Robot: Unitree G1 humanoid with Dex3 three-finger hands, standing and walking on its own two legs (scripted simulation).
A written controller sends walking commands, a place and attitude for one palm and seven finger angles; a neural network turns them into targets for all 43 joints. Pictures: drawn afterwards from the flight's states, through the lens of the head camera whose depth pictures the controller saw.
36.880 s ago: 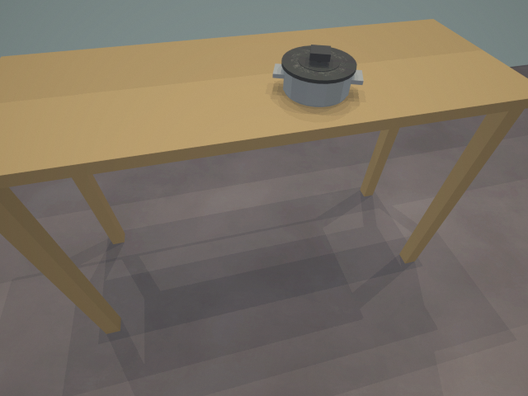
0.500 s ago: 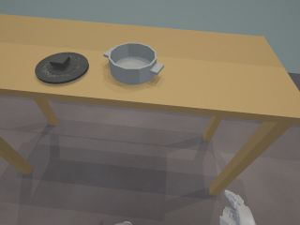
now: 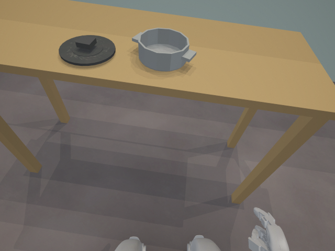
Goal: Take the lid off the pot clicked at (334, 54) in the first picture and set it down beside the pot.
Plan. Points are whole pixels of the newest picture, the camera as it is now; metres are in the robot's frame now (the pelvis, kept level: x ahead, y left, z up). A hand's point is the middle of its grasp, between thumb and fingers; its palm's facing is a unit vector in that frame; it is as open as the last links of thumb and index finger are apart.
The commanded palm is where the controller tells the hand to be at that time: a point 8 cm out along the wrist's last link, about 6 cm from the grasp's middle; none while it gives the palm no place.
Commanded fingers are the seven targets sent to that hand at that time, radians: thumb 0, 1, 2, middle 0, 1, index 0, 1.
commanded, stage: step back with the hand held close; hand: left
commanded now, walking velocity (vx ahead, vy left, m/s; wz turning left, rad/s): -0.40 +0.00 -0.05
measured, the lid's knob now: (86, 42) +0.67 +0.29 +0.13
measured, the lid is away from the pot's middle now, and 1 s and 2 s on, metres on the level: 0.24 0.24 0.24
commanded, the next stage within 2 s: stop stepping back and stand still in 0.14 s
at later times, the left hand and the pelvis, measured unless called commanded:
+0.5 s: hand out of the picture +0.10 +0.22 +0.32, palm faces +0.43 -0.79 -0.43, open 7.4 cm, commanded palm +0.04 +0.29 +0.31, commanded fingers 0.00 0.90 0.90 -0.20 -0.30 -0.20 -0.30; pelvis -0.11 +0.02 +0.02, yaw -5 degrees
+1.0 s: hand out of the picture +0.02 +0.24 +0.34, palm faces +0.58 -0.78 -0.23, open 7.4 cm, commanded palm -0.03 +0.29 +0.31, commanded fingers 0.00 0.90 0.90 -0.20 -0.30 -0.20 -0.30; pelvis -0.17 +0.01 +0.01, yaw -1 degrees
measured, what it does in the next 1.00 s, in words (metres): walks backwards: right foot, then left foot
